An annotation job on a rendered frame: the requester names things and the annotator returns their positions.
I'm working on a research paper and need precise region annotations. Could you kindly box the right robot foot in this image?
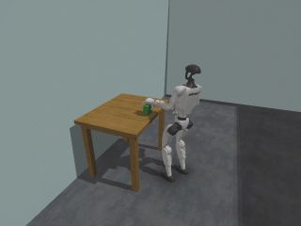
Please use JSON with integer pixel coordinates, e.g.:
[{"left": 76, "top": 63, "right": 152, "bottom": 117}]
[{"left": 174, "top": 164, "right": 188, "bottom": 175}]

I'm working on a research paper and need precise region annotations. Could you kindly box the right robot shin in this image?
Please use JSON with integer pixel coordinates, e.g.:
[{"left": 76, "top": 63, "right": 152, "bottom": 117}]
[{"left": 176, "top": 142, "right": 186, "bottom": 170}]

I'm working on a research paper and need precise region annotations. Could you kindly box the sponge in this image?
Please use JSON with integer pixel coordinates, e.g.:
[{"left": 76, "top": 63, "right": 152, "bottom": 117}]
[{"left": 142, "top": 104, "right": 152, "bottom": 117}]

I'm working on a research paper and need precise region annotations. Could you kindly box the robot left upper arm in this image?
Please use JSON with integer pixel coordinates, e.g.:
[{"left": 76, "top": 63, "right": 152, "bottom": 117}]
[{"left": 166, "top": 86, "right": 185, "bottom": 111}]

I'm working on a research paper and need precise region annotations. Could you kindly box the left robot forearm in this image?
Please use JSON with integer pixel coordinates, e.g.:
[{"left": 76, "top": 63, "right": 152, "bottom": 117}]
[{"left": 152, "top": 99, "right": 168, "bottom": 110}]

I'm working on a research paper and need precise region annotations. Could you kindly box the robot right upper arm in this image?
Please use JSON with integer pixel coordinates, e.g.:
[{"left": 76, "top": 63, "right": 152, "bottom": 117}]
[{"left": 194, "top": 84, "right": 202, "bottom": 107}]

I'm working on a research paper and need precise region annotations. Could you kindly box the left robot hand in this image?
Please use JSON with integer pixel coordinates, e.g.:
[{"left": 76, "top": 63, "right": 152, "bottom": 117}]
[{"left": 141, "top": 98, "right": 155, "bottom": 110}]

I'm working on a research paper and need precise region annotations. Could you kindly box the table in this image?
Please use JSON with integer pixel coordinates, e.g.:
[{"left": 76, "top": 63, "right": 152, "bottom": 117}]
[{"left": 74, "top": 93, "right": 169, "bottom": 192}]

